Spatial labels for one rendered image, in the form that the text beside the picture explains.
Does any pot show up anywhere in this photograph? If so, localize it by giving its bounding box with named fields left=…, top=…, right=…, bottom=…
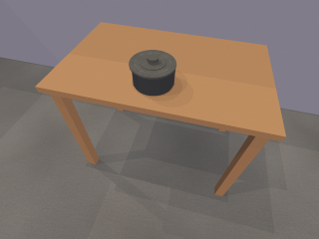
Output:
left=132, top=70, right=175, bottom=97

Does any knob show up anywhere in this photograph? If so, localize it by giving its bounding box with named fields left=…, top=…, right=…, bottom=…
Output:
left=147, top=54, right=159, bottom=64

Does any lid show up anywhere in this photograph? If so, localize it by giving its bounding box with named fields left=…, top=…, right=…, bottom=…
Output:
left=129, top=50, right=176, bottom=80

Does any table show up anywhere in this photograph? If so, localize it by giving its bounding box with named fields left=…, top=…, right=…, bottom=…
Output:
left=35, top=22, right=286, bottom=196

